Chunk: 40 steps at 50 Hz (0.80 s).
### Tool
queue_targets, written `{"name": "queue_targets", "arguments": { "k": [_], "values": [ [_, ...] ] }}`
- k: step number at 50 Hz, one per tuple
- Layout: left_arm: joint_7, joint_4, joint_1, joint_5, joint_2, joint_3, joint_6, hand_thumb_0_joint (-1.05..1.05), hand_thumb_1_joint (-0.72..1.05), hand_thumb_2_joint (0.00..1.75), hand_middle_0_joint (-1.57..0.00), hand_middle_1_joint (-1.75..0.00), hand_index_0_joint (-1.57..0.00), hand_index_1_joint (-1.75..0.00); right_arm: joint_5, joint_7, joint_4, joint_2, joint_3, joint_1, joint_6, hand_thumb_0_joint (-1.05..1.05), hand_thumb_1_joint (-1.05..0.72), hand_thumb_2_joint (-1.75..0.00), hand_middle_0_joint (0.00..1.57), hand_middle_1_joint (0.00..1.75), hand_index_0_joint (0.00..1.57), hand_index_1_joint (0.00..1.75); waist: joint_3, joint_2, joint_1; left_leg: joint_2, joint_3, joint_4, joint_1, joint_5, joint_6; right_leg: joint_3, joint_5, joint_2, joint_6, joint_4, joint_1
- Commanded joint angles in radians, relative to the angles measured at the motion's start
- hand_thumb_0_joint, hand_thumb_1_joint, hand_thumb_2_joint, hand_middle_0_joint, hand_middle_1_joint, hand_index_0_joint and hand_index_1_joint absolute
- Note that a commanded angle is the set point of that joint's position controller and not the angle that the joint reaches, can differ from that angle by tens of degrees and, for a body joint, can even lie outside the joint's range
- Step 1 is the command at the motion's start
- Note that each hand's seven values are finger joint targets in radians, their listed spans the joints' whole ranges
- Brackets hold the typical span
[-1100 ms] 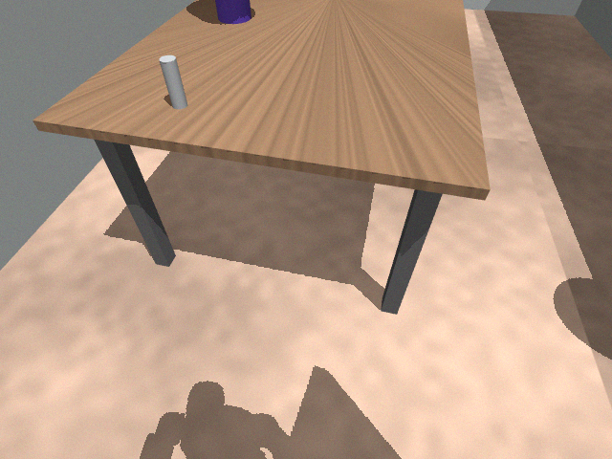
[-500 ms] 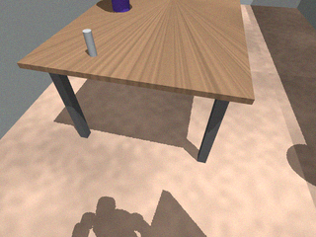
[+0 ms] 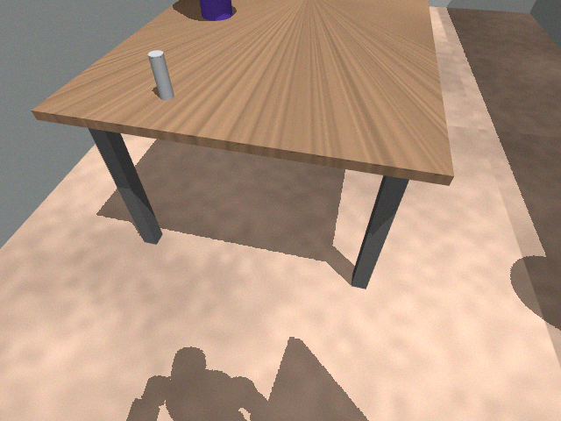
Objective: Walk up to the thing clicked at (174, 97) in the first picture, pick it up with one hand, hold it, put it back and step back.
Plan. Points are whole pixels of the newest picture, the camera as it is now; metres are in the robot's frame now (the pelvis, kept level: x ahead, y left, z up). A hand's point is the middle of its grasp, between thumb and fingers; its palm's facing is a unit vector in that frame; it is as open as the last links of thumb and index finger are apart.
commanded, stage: stand
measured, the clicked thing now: (161, 76) +0.98 +0.36 +0.01
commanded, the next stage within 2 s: walk up in 0.02 s
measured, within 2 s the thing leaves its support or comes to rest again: neither
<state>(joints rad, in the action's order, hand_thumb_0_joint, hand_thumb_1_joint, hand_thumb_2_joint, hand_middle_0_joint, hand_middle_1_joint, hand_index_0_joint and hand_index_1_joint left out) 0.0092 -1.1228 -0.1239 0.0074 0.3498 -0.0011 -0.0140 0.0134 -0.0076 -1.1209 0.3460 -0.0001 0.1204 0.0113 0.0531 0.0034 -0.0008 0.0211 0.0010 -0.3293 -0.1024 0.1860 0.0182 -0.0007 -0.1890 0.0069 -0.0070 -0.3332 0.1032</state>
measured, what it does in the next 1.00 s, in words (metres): walks ahead, turning left: left foot, then right foot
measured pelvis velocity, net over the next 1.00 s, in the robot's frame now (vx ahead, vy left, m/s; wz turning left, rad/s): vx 0.22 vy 0.22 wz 0.35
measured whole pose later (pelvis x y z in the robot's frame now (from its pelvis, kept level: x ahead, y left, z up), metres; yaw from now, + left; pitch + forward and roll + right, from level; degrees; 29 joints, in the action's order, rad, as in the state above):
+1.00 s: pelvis +0.22 +0.22 -0.01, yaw +20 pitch -3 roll +0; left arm -0.01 -0.86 -0.39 0.02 0.40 0.06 -0.12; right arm 0.03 -0.09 -0.81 0.45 0.09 0.29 -0.03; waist 0.08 0.11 0.04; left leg 0.00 0.12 -1.05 -0.50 0.34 0.00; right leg 0.15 -0.28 -0.07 -0.01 -0.53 0.19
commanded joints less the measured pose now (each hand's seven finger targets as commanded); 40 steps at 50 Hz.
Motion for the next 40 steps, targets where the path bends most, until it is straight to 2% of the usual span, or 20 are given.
{"name": "queue_targets", "arguments": {
  "k": [1,2,3,4,7,13,17,19,20,21,22,23,25,26,33,35,37,38,39,40],
  "values": [
    [-0.031,0.074,-0.11,-0.002,0.361,0.124,-0.044,0.0,0.9,0.9,-0.2,-0.3,-0.2,-0.3,0.032,-0.023,0.156,0.308,0.102,-0.033,-0.01,0.0,-0.9,-0.9,0.2,0.3,0.2,0.3,-0.108,0.07,0.064,0.028,0.091,-0.142,-0.201,0.09,-0.091,-0.107,-0.127,-0.142,-0.063,-0.026,-0.187],
    [-0.043,0.046,-0.2,0.012,0.403,0.148,-0.05,0.0,0.9,0.9,-0.2,-0.3,-0.2,-0.3,0.036,-0.041,0.192,0.246,0.096,-0.073,-0.025,0.0,-0.9,-0.9,0.2,0.3,0.2,0.3,-0.069,-0.066,0.101,-0.02,0.014,-0.326,-0.422,0.259,-0.072,-0.267,-0.317,-0.285,-0.133,0.096,-0.28],
    [-0.05,0.072,-0.183,0.026,0.421,0.166,-0.056,0.0,0.9,0.9,-0.2,-0.3,-0.2,-0.3,0.056,-0.05,0.215,0.244,0.097,-0.079,-0.043,0.0,-0.9,-0.9,0.2,0.3,0.2,0.3,-0.02,-0.082,0.104,0.028,0.068,-0.518,-0.52,0.306,-0.051,-0.407,-0.363,-0.441,-0.197,0.173,-0.216],
    [-0.055,0.117,-0.133,0.028,0.412,0.167,-0.061,0.0,0.9,0.9,-0.2,-0.3,-0.2,-0.3,0.061,-0.06,0.23,0.26,0.104,-0.062,-0.05,0.0,-0.9,-0.9,0.2,0.3,0.2,0.3,0.009,-0.051,0.086,0.059,0.111,-0.595,-0.539,0.304,-0.047,-0.432,-0.383,-0.487,-0.237,0.182,-0.125],
    [-0.056,0.193,0.008,0.031,0.348,0.15,-0.073,0.0,0.9,0.9,-0.2,-0.3,-0.2,-0.3,0.055,-0.093,0.236,0.273,0.14,0.044,-0.059,0.0,-0.9,-0.9,0.2,0.3,0.2,0.3,0.065,-0.053,-0.011,0.123,0.149,-0.662,-0.508,0.22,-0.021,-0.26,-0.332,-0.415,-0.215,0.187,0.011],
    [-0.044,0.226,-0.079,0.031,0.358,0.156,-0.084,0.0,0.9,0.9,-0.2,-0.3,-0.2,-0.3,0.044,-0.124,0.302,0.228,0.144,0.004,-0.044,0.0,-0.9,-0.9,0.2,0.3,0.2,0.3,0.07,-0.147,0.046,0.122,0.044,-0.421,-0.394,0.096,0.006,-0.003,-0.082,-0.302,-0.173,0.075,0.034],
    [-0.038,0.252,-0.039,0.031,0.378,0.15,-0.076,0.0,0.9,0.9,-0.2,-0.3,-0.2,-0.3,0.028,-0.121,0.286,0.245,0.167,0.109,-0.031,0.0,-0.9,-0.9,0.2,0.3,0.2,0.3,0.0,-0.162,-0.033,0.063,-0.088,-0.315,-0.124,0.011,-0.017,0.097,-0.076,-0.274,-0.122,-0.075,0.173],
    [-0.036,0.263,-0.085,0.038,0.313,0.129,-0.065,0.0,0.9,0.9,-0.2,-0.3,-0.2,-0.3,0.032,-0.1,0.221,0.312,0.201,0.313,-0.028,0.0,-0.9,-0.9,0.2,0.3,0.2,0.3,-0.122,0.082,-0.134,-0.007,-0.075,-0.28,0.119,0.135,-0.06,0.163,-0.012,-0.204,-0.082,-0.502,0.25],
    [-0.029,0.277,-0.132,0.024,0.229,0.107,-0.059,0.0,0.9,0.9,-0.2,-0.3,-0.2,-0.3,0.041,-0.083,0.218,0.375,0.217,0.397,-0.023,0.0,-0.9,-0.9,0.2,0.3,0.2,0.3,-0.089,0.323,-0.167,0.098,0.178,-0.081,0.149,0.318,-0.126,0.181,-0.233,-0.103,-0.042,-0.789,0.397],
    [-0.029,0.309,-0.131,0.0,0.213,0.092,-0.062,0.0,0.9,0.9,-0.2,-0.3,-0.2,-0.3,0.029,-0.077,0.261,0.453,0.214,0.332,-0.011,0.0,-0.9,-0.9,0.2,0.3,0.2,0.3,-0.067,0.459,-0.129,0.258,0.612,0.12,0.129,0.375,-0.202,0.119,-0.454,0.005,-0.018,-0.871,0.572],
    [-0.035,0.298,-0.09,0.008,0.297,0.104,-0.061,0.0,0.9,0.9,-0.2,-0.3,-0.2,-0.3,0.002,-0.078,0.273,0.484,0.217,0.291,-0.014,0.0,-0.9,-0.9,0.2,0.3,0.2,0.3,-0.039,0.328,-0.117,0.338,0.746,0.159,0.038,0.456,-0.285,0.02,-0.446,-0.058,-0.04,-0.907,0.552],
    [-0.035,0.293,-0.077,0.006,0.329,0.102,-0.064,0.0,0.9,0.9,-0.2,-0.3,-0.2,-0.3,-0.002,-0.072,0.297,0.461,0.21,0.247,-0.019,0.0,-0.9,-0.9,0.2,0.3,0.2,0.3,0.012,0.226,-0.083,0.334,0.688,0.157,-0.05,0.493,-0.303,-0.014,-0.386,-0.102,-0.047,-0.914,0.545],
    [-0.024,0.248,-0.15,-0.011,0.326,0.109,-0.065,0.0,0.9,0.9,-0.2,-0.3,-0.2,-0.3,0.005,-0.058,0.34,0.357,0.172,0.152,-0.011,0.0,-0.9,-0.9,0.2,0.3,0.2,0.3,0.04,0.143,-0.022,0.203,0.387,0.051,-0.118,0.3,-0.228,-0.032,-0.25,-0.154,-0.049,-0.813,0.465],
    [-0.019,0.232,-0.195,-0.018,0.313,0.108,-0.066,0.0,0.9,0.9,-0.2,-0.3,-0.2,-0.3,0.002,-0.055,0.341,0.334,0.162,0.157,-0.002,0.0,-0.9,-0.9,0.2,0.3,0.2,0.3,0.027,0.172,-0.005,0.179,0.324,0.038,-0.133,0.209,-0.22,-0.012,-0.225,-0.156,-0.047,-0.744,0.415],
    [-0.012,0.269,-0.198,0.005,0.294,0.123,-0.076,0.0,0.9,0.9,-0.2,-0.3,-0.2,-0.3,0.017,-0.065,0.409,0.314,0.151,0.184,0.01,0.0,-0.9,-0.9,0.2,0.3,0.2,0.3,0.036,0.137,-0.017,0.196,0.295,0.038,-0.205,0.174,-0.293,0.054,-0.169,-0.094,-0.01,-0.435,0.307],
    [-0.016,0.27,-0.207,0.008,0.285,0.129,-0.088,0.0,0.9,0.9,-0.2,-0.3,-0.2,-0.3,0.018,-0.07,0.431,0.287,0.142,0.17,0.004,0.0,-0.9,-0.9,0.2,0.3,0.2,0.3,0.028,0.1,-0.009,0.153,0.236,-0.025,-0.269,0.121,-0.261,0.075,-0.101,-0.057,-0.013,-0.341,0.185],
    [-0.028,0.24,-0.332,0.01,0.28,0.141,-0.101,0.0,0.9,0.9,-0.2,-0.3,-0.2,-0.3,0.008,-0.072,0.451,0.249,0.125,0.141,-0.002,0.0,-0.9,-0.9,0.2,0.3,0.2,0.3,-0.028,0.03,0.066,0.102,0.173,-0.202,-0.383,0.061,-0.203,0.088,0.044,-0.029,-0.021,-0.217,-0.076],
    [-0.041,0.231,-0.434,0.018,0.327,0.16,-0.107,0.0,0.9,0.9,-0.2,-0.3,-0.2,-0.3,0.001,-0.07,0.46,0.211,0.112,0.138,0.001,0.0,-0.9,-0.9,0.2,0.3,0.2,0.3,-0.08,-0.072,0.137,0.019,0.109,-0.419,-0.427,0.016,-0.153,-0.021,-0.017,-0.099,-0.038,-0.116,-0.188],
    [-0.051,0.249,-0.455,0.029,0.41,0.179,-0.116,0.0,0.9,0.9,-0.2,-0.3,-0.2,-0.3,-0.004,-0.067,0.475,0.153,0.097,0.191,0.0,0.0,-0.9,-0.9,0.2,0.3,0.2,0.3,-0.093,-0.271,0.123,-0.144,0.085,-0.678,-0.595,0.334,-0.081,-0.474,-0.226,-0.364,-0.11,0.042,-0.247],
    [-0.057,0.292,-0.357,0.021,0.416,0.173,-0.112,0.0,0.9,0.9,-0.2,-0.3,-0.2,-0.3,0.012,-0.053,0.436,0.234,0.118,0.244,-0.021,0.0,-0.9,-0.9,0.2,0.3,0.2,0.3,-0.055,-0.08,0.073,-0.111,0.164,-0.803,-0.585,0.351,-0.056,-0.633,-0.463,-0.485,-0.158,0.126,-0.127]
  ]
}}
